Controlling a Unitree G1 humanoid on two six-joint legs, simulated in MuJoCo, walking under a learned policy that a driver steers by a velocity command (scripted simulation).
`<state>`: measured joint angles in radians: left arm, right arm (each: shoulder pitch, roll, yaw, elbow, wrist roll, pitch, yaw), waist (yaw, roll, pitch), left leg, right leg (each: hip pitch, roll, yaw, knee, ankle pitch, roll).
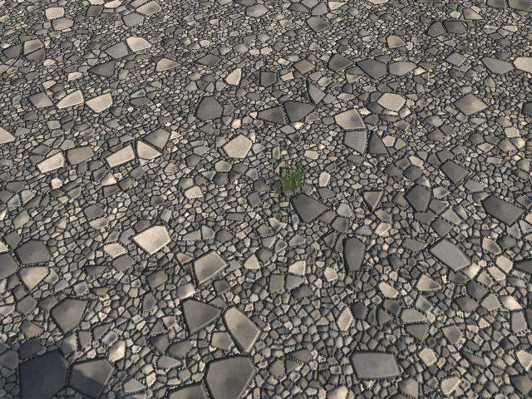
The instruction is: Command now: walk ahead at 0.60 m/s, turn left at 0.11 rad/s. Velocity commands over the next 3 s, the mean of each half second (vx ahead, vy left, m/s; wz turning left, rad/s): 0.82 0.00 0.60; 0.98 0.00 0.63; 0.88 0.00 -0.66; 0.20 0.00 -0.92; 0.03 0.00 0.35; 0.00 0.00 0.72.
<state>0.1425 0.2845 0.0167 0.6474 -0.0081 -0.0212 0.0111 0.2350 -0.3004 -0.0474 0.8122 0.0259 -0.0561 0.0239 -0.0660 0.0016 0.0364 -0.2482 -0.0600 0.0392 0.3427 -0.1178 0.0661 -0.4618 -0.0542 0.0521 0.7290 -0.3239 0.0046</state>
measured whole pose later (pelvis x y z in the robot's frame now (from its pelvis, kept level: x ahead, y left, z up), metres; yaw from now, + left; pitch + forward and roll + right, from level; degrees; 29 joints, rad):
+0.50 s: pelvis +0.26 +0.06 -0.04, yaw +21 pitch +3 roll -1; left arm 0.46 0.30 0.06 0.84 0.04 -0.08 0.01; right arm 0.04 -0.33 -0.05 0.66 -0.03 0.02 0.11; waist 0.06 0.01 0.02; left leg -0.71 0.06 0.12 0.80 -0.19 0.13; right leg 0.26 -0.08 -0.32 0.20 -0.46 0.11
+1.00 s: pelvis +0.67 +0.32 -0.04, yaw +40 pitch +1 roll +0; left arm 0.07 0.27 0.00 0.65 0.02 -0.07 -0.02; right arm 0.43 -0.35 -0.07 0.88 -0.04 -0.07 0.00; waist -0.05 0.02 0.03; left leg 0.20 -0.13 -0.11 0.51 -0.40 0.14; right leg -0.54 0.02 -0.08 0.55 -0.03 -0.09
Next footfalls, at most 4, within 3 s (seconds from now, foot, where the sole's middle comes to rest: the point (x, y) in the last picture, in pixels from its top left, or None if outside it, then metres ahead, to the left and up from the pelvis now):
0.08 right None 0.12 -0.14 -0.78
0.54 left None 0.43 0.22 -0.78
0.98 right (134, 268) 0.88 0.38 -0.78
1.40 left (18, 217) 1.10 0.77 -0.78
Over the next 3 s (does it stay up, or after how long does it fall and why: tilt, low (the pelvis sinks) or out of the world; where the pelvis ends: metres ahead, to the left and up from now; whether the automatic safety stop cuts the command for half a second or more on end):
stays up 1.33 0.76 -0.01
